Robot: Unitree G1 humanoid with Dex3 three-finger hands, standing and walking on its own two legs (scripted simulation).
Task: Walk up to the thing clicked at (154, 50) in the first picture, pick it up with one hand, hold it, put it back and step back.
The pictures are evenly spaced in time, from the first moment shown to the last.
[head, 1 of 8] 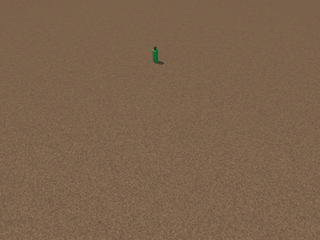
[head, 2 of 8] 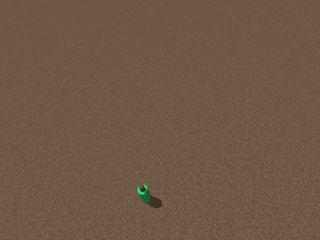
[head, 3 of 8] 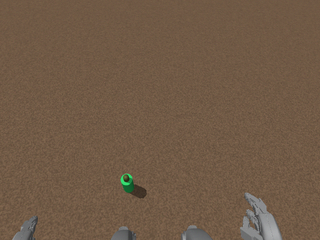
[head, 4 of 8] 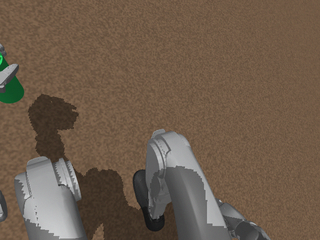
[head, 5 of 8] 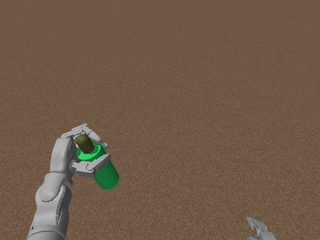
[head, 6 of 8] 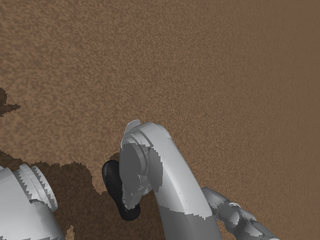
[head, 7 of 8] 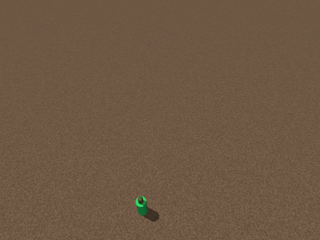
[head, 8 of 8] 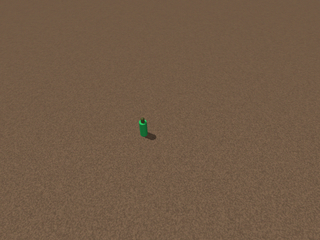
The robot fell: no
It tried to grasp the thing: yes
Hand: left
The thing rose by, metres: 0.67
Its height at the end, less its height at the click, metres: +0.00
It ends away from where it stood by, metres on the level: 0.02
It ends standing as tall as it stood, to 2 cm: yes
